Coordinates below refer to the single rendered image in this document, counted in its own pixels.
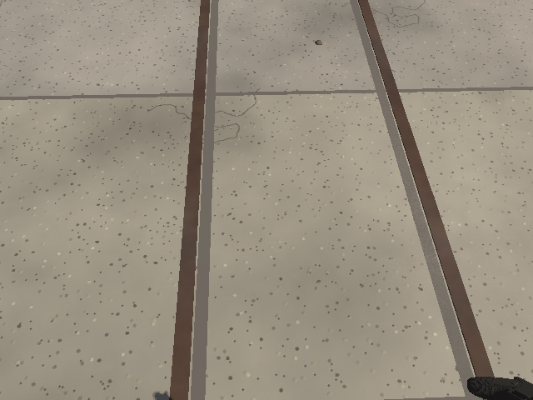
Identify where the right robot hand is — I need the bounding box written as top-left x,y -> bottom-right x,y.
467,377 -> 533,400

